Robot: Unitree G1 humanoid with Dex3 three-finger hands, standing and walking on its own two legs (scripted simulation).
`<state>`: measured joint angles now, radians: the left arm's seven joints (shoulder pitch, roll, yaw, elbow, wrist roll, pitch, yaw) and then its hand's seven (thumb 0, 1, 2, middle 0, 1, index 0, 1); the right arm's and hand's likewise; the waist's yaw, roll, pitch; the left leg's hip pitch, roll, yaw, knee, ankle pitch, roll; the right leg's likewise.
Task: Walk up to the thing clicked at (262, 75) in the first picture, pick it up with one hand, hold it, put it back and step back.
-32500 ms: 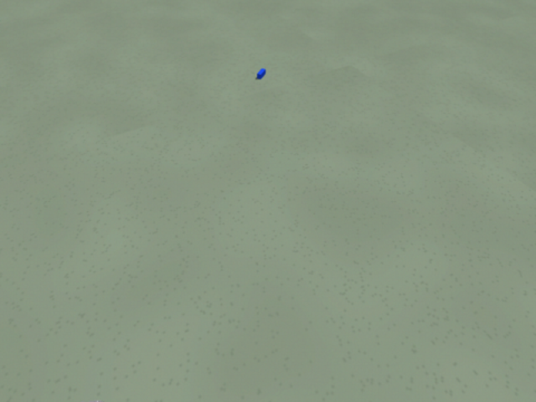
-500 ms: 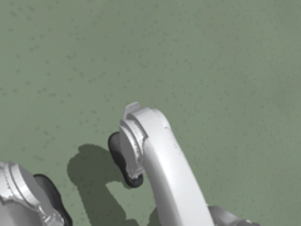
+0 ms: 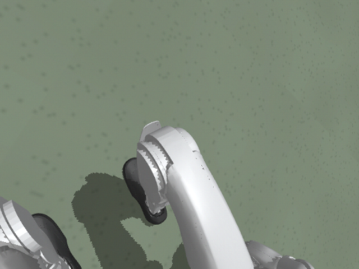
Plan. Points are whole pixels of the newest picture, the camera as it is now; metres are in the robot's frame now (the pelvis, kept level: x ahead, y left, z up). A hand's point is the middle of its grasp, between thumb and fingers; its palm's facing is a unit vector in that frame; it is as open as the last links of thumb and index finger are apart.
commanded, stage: open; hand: left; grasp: from above
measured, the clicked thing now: out of the picture +0.47 +0.30 -0.29
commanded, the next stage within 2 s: withdraw in 0.98 s
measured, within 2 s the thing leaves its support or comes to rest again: neither
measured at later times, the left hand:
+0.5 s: hand out of the picture +0.46 +0.29 -0.25, palm faces +0.02 -0.48 -0.88, open 11.3 cm
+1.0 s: hand out of the picture +0.46 +0.29 -0.25, palm faces +0.03 -0.48 -0.88, open 13.4 cm
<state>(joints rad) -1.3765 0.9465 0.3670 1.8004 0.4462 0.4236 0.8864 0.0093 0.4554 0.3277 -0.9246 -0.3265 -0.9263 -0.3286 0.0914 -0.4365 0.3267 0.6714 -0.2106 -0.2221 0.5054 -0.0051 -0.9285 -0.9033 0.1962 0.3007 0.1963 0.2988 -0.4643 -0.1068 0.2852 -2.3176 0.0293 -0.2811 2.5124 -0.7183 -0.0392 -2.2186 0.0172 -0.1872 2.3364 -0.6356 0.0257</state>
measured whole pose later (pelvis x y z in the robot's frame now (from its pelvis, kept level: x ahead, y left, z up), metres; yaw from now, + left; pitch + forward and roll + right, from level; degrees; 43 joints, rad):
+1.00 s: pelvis +0.00 +0.00 +0.00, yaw +0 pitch +27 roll -14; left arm -1.35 0.97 0.34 1.78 0.40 0.42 0.88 0.00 -0.37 0.88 -0.21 -0.85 -0.20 -0.87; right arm 0.07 -0.45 0.34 0.67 -0.21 -0.23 0.50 0.00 -0.91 -0.90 0.20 0.30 0.20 0.30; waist -0.47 -0.11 0.31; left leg -2.30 0.02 -0.29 2.52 -0.73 -0.04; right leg -2.19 0.01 -0.20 2.34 -0.65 0.03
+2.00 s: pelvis -0.01 +0.00 +0.01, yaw +6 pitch +30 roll -7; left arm -1.12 0.72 0.09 1.56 1.05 0.07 0.31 0.00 -0.41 0.92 -0.15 -0.96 -0.18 -0.95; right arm 0.19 -0.33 0.13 0.76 -0.12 -0.18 0.22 0.00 -0.91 -0.89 0.20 0.30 0.20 0.30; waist -0.32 0.02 0.02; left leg -2.28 0.04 -0.14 2.42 -0.68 -0.02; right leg -2.24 0.00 -0.07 2.33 -0.63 0.02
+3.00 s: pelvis +0.01 +0.00 +0.23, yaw +12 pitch +27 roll -3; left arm 0.04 0.36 -0.01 0.22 0.32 0.13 0.03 0.01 0.85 0.90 -0.21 -0.31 -0.22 -0.31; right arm 0.09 -0.22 -0.02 0.54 0.05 -0.05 -0.03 0.01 -0.91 -0.90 0.21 0.30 0.21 0.30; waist -0.04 0.04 -0.21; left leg -1.58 0.03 -0.05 1.71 -0.62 0.00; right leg -1.54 -0.03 -0.04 1.66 -0.60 0.02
